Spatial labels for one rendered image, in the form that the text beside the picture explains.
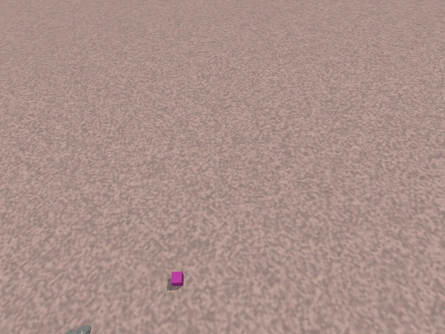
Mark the cube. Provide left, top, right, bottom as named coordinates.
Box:
left=171, top=271, right=184, bottom=286

